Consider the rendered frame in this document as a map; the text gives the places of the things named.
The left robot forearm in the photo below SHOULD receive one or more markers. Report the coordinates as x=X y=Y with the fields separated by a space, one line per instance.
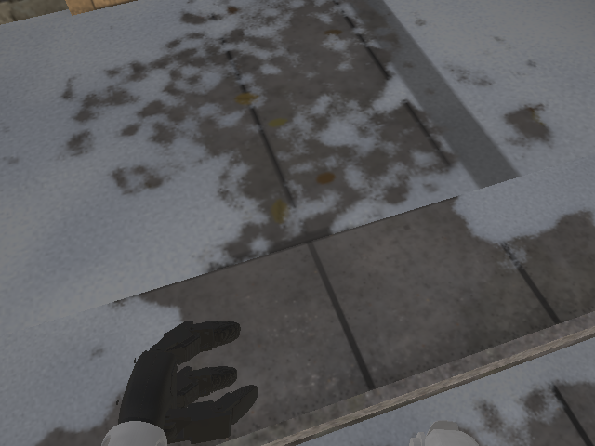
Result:
x=135 y=433

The robot left hand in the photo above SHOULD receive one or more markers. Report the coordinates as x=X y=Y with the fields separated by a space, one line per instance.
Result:
x=157 y=394

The right robot shin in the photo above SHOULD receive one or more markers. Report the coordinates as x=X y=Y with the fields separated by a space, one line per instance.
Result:
x=443 y=424

